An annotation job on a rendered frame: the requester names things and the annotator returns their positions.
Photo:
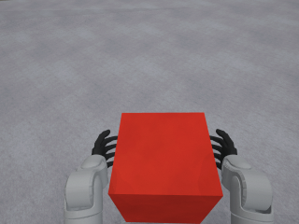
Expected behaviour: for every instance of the left robot forearm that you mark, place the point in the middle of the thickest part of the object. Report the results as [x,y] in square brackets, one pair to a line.
[83,192]

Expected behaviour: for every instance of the carton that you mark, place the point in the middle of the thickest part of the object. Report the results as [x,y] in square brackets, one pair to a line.
[164,169]

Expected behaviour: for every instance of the robot right hand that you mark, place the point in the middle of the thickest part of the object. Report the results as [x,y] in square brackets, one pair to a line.
[227,146]

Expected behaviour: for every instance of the robot left hand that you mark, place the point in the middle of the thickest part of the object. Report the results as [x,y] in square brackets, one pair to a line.
[100,147]

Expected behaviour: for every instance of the right robot forearm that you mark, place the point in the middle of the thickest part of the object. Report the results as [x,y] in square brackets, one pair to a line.
[251,193]

